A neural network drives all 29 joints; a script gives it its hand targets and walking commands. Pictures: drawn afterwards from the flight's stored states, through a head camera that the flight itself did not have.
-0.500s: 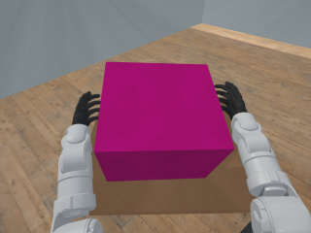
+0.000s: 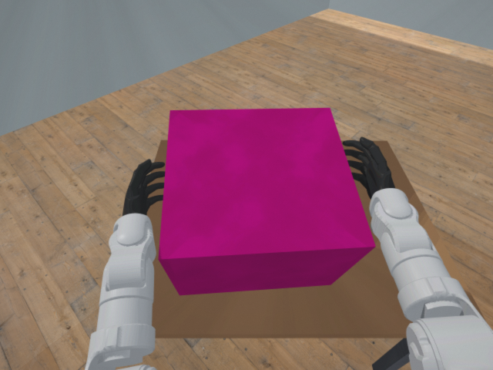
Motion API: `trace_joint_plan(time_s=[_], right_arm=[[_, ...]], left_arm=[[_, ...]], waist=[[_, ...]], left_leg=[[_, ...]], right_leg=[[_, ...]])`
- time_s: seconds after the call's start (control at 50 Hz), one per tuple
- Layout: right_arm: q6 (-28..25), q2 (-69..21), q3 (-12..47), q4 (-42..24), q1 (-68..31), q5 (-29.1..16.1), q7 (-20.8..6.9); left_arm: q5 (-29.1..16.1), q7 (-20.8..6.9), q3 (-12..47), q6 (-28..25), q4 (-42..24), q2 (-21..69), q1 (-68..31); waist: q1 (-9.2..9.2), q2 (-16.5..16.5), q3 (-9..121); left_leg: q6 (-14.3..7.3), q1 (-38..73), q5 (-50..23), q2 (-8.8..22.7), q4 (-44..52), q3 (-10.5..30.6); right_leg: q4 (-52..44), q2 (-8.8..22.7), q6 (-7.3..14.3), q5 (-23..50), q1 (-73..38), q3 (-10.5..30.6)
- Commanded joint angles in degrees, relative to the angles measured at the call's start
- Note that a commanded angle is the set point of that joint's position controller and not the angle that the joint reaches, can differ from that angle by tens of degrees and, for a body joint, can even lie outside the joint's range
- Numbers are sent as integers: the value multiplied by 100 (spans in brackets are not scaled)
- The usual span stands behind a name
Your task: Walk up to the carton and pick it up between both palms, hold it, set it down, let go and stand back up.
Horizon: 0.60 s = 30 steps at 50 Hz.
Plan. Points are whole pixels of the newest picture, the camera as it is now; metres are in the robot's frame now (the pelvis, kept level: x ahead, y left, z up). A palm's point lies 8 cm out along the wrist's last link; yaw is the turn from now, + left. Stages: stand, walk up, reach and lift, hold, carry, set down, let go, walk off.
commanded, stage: set down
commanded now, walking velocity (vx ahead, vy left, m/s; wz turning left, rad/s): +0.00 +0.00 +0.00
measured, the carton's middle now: (254, 202) +0.41 +0.00 +0.04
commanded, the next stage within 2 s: none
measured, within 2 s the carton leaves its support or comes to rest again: rests again in 1.94 s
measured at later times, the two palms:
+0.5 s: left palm (150, 225) +0.33 +0.18 +0.07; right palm (378, 188) +0.37 -0.21 +0.11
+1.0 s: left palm (162, 236) +0.34 +0.17 +0.03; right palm (371, 190) +0.40 -0.22 +0.07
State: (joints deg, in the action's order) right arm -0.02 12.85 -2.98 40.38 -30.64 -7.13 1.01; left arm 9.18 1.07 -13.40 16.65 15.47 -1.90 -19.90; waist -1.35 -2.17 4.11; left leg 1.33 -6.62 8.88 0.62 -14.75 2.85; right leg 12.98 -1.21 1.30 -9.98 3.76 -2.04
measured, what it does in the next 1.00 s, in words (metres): stands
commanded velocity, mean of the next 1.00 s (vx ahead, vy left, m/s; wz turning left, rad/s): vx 0.00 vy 0.00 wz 0.00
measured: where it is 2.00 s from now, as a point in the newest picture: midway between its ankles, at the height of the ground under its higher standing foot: outside the picture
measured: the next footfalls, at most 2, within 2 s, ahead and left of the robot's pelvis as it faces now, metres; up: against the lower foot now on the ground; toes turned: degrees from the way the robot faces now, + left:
none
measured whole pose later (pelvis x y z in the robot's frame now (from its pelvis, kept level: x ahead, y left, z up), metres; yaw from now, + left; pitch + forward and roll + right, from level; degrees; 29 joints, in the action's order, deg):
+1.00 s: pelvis -0.01 -0.02 +0.00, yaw -1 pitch +12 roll +0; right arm -15.2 15.4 -10.5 65.4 -42.1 0.0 -5.5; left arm 7.2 7.7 -15.4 -3.2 40.2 1.5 -25.9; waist 3.5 -0.7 8.3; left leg 2.8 -20.2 6.5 2.6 -15.0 1.0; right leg 15.9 -2.5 2.9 -8.6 19.1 -2.6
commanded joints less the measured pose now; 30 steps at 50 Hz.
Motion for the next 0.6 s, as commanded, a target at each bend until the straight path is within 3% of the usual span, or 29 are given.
trace_joint_plan(time_s=[0.0, 0.08, 0.18, 0.26, 0.38, 0.58], right_arm=[[-733, -2959, 2079, -2094, -3702, -298, -672], [-852, -2915, 1966, -2078, -3768, -243, -722], [-934, -2766, 1555, -1445, -3867, -25, -892], [-970, -2664, 1156, -740, -3939, 200, -1069], [-1157, -2594, 746, 0, -4066, 509, -1281], [-1714, -2627, 514, 344, -4436, 685, -1434]], left_arm=[[-560, -642, 2800, -364, -1244, 2873, -3143], [-683, -482, 3001, -549, -1405, 2967, -3415], [-683, -352, 2939, -733, -985, 3031, -3655], [-530, -337, 2598, -817, -302, 3033, -3645], [-299, -337, 2104, -1046, 455, 3049, -3730], [-330, -65, 2157, -1764, 632, 3129, -4391]], waist=[[92, 110, 2443], [13, 264, 2743], [-13, 302, 2641], [82, 123, 2348], [260, -108, 2224], [446, 77, 3092]], left_leg=[[171, 1011, -2962, -271, -483, -342], [219, 1116, -3025, -245, -574, -299], [179, 1031, -2388, -190, -432, -311], [79, 854, -1770, -148, -228, -343], [10, 685, -1417, -122, -89, -419], [66, 571, -1604, -83, -282, -532]], right_leg=[[312, -129, -317, 3326, -668, -292], [314, -145, -273, 3197, -376, -292], [224, -106, -224, 2511, 39, -320], [147, -69, -220, 1938, 249, -345], [120, -43, -240, 1653, 339, -375], [280, 11, -237, 1908, 525, -365]])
